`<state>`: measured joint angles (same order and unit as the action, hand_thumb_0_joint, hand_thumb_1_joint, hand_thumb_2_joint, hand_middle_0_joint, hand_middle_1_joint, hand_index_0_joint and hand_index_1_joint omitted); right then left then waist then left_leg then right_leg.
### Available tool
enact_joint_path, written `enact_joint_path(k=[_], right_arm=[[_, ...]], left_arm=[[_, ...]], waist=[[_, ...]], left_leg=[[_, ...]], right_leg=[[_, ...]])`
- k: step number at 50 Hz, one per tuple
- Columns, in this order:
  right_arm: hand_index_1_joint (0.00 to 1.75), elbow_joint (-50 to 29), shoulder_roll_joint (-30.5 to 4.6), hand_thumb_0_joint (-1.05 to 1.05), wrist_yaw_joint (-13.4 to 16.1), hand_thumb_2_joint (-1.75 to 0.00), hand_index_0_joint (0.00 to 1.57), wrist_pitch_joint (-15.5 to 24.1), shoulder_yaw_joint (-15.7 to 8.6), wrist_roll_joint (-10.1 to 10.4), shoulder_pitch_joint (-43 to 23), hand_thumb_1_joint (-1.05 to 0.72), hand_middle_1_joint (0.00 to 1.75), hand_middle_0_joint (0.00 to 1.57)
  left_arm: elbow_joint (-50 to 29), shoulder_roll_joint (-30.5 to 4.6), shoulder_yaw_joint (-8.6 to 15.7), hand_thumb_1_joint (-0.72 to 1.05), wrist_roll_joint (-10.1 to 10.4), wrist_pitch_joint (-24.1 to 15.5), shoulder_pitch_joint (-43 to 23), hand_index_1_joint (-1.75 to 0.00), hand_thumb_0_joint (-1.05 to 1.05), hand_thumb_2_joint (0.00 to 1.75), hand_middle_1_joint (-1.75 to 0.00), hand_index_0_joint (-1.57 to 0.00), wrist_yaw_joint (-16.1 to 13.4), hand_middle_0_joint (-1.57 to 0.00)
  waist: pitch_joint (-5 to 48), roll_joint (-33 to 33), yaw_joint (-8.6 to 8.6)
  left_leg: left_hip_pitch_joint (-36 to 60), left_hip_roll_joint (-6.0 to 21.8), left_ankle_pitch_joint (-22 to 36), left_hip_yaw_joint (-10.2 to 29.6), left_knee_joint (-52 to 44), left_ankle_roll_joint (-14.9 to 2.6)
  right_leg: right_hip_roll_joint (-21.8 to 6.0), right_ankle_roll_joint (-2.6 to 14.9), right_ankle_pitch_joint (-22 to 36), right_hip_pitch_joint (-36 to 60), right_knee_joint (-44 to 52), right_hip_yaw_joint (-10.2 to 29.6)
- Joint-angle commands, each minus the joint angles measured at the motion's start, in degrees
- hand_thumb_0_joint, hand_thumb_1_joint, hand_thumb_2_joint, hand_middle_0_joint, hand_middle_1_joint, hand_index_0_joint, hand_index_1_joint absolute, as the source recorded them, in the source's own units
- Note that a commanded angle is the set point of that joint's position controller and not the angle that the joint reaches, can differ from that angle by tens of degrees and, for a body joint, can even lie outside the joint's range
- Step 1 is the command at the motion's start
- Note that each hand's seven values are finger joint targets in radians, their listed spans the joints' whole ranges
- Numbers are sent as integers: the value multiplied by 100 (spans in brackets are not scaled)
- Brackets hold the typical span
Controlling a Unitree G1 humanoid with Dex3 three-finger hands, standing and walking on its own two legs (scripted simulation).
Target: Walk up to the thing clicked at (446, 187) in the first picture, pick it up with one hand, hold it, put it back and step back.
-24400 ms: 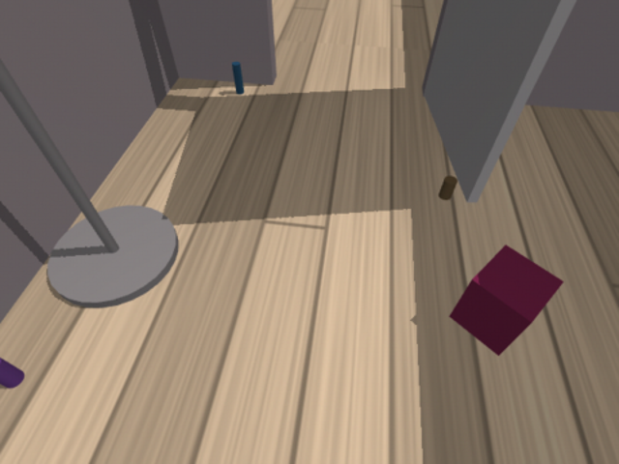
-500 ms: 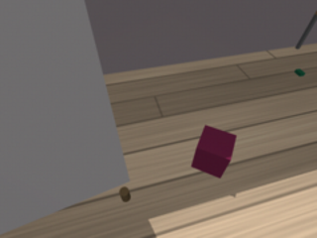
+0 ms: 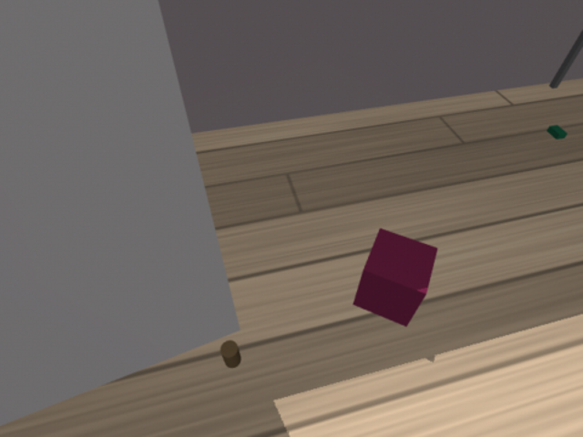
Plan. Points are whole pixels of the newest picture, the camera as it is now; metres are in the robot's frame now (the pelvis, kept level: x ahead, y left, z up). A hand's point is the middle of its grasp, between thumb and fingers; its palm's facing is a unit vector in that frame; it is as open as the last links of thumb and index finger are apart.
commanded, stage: walk up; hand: left
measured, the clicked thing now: (231, 354) +0.48 +0.21 -0.73
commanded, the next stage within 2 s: stand in 0.26 s
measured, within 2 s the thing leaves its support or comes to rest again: neither
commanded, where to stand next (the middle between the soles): +0.09 +0.00 m, yaw -3 degrees
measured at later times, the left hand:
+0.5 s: hand out of the picture +0.08 +0.25 -0.16, palm faces -0.02 -0.94 -0.34, open 7.4 cm
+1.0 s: hand out of the picture +0.07 +0.25 -0.16, palm faces -0.02 -0.94 -0.34, open 7.4 cm
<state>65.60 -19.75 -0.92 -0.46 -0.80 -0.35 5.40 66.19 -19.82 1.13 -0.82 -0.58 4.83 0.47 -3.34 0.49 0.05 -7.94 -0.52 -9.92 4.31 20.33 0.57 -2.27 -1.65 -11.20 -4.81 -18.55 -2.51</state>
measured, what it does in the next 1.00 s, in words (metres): stands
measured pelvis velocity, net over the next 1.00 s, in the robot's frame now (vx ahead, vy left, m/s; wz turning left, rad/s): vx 0.00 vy -0.01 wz -0.01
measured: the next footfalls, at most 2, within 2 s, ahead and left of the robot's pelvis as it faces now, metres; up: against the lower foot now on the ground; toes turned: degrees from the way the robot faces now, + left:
none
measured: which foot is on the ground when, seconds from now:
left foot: down 0.00-1.00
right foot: down 0.00-1.00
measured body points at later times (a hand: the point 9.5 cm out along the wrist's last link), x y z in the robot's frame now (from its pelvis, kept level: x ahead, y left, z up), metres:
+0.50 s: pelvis +0.00 +0.00 +0.00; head +0.02 +0.00 +0.45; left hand +0.08 +0.30 -0.13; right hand +0.09 -0.30 -0.13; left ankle +0.01 +0.13 -0.75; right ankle -0.01 -0.14 -0.75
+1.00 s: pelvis +0.00 -0.01 +0.00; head +0.00 -0.01 +0.45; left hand +0.07 +0.29 -0.13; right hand +0.07 -0.31 -0.13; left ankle +0.01 +0.13 -0.75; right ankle -0.01 -0.14 -0.75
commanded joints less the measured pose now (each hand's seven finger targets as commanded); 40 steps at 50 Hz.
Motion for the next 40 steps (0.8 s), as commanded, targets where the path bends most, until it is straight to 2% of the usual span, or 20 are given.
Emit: enact_joint_path(k=[1,12,13,15,22,26,31,40], right_arm=[[30,-393,-1203,0,97,-90,20,160,-176,8,-288,-90,30,20],[30,-390,-1198,0,112,-90,20,156,-169,-2,-193,-90,30,20],[30,-453,-1271,0,143,-90,20,186,-147,-28,-293,-90,30,20],[30,-455,-1283,0,154,-90,20,208,-153,-24,-226,-90,30,20],[30,-475,-1241,0,147,-90,20,204,-109,-4,-198,-90,30,20],[30,-502,-1267,0,145,-90,20,211,-101,-10,-266,-90,30,20],[30,-481,-1273,0,142,-90,20,205,-95,-5,-226,-90,30,20],[30,-476,-1282,0,129,-90,20,194,-94,-10,-200,-90,30,20]], left_arm=[[-374,-1248,241,90,5,-158,-332,-30,0,90,-30,-20,-103,-20],[-433,-1226,259,90,4,-136,-366,-30,0,90,-30,-20,-107,-20],[-398,-1202,215,90,26,-109,-189,-30,0,90,-30,-20,-116,-20],[-387,-1212,221,90,38,-100,-112,-30,0,90,-30,-20,-113,-20],[-427,-1248,199,90,33,-89,-166,-30,0,90,-30,-20,-85,-20],[-435,-1232,181,90,34,-96,-117,-30,0,90,-30,-20,-82,-20],[-449,-1283,176,90,33,-93,-151,-30,0,90,-30,-20,-79,-20],[-442,-1306,168,90,33,-103,-38,-30,0,90,-30,-20,-73,-20]], waist=[[549,-17,20],[520,-18,19],[389,-47,60],[475,-32,56],[529,-28,10],[621,-13,44],[547,-34,3],[481,-83,25]], left_leg=[[-107,560,836,370,-268,-193],[-168,563,1015,372,-257,-188],[-67,685,1345,433,-253,-184],[31,710,1522,418,-207,-173],[-6,680,1043,394,-344,-126],[97,707,1204,374,-275,-157],[47,688,1058,366,-318,-131],[26,683,834,379,-324,-141]], right_leg=[[-525,216,401,224,276,384],[-527,207,581,301,241,341],[-585,208,884,135,219,414],[-581,207,951,173,209,394],[-561,212,570,177,269,443],[-585,220,744,192,258,456],[-584,238,644,133,285,479],[-577,241,436,65,347,504]])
